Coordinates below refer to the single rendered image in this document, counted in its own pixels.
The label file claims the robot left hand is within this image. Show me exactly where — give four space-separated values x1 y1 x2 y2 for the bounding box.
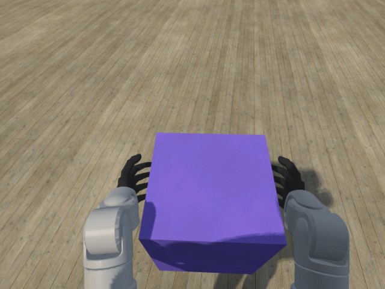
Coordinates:
117 154 152 203

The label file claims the carton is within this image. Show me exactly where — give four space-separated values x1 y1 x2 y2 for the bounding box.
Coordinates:
138 132 287 275

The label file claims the robot left forearm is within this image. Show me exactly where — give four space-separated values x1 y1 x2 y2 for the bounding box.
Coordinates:
83 187 140 289

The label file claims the robot right forearm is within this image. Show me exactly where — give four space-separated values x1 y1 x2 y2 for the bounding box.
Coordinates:
283 190 350 289

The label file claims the robot right hand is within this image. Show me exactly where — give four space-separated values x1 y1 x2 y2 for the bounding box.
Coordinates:
271 156 305 210

